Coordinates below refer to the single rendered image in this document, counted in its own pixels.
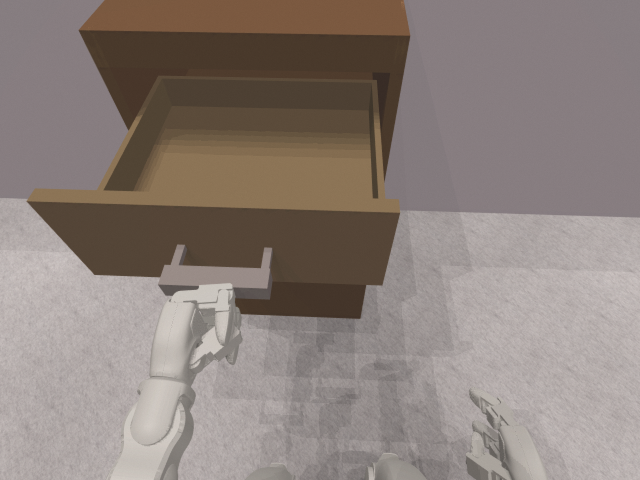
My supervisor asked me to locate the handle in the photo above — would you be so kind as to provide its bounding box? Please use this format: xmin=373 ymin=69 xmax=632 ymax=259
xmin=158 ymin=245 xmax=273 ymax=300

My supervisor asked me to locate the robot left forearm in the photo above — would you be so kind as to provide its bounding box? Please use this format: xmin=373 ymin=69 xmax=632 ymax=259
xmin=105 ymin=377 xmax=196 ymax=480

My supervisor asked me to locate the robot left hand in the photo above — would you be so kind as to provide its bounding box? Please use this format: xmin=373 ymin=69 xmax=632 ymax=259
xmin=149 ymin=283 xmax=243 ymax=386

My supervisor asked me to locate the drawer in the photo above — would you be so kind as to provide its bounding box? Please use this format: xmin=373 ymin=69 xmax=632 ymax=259
xmin=27 ymin=76 xmax=400 ymax=286

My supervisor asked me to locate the robot right hand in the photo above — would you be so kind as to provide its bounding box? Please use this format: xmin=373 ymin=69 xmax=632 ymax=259
xmin=466 ymin=387 xmax=548 ymax=480

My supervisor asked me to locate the cabinet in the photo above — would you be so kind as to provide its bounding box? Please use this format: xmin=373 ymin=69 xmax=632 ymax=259
xmin=79 ymin=0 xmax=410 ymax=319

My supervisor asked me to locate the robot right thigh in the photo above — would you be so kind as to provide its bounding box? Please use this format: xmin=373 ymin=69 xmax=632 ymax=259
xmin=364 ymin=459 xmax=427 ymax=480

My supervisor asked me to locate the robot right shin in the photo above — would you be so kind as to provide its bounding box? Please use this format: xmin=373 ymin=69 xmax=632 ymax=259
xmin=377 ymin=453 xmax=399 ymax=462

